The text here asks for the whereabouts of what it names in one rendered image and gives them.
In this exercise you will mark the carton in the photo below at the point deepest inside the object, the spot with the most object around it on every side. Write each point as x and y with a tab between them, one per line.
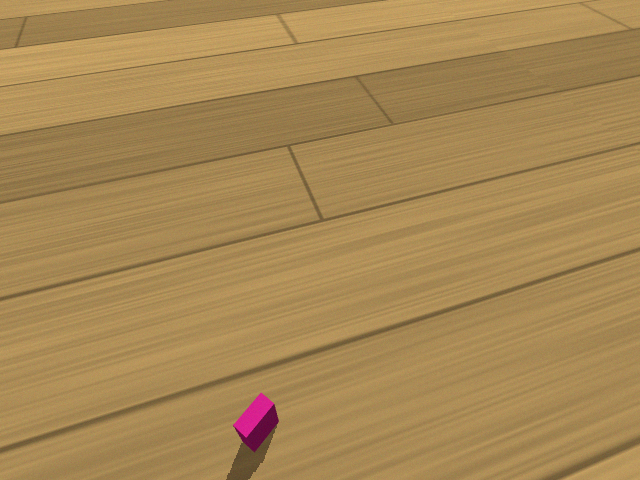
256	423

